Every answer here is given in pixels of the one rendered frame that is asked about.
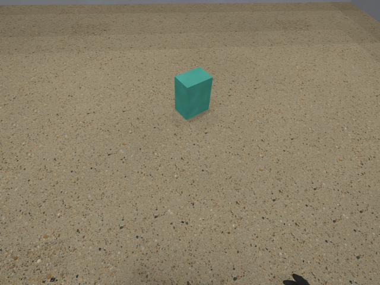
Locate carton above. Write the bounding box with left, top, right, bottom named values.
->
left=175, top=67, right=213, bottom=120

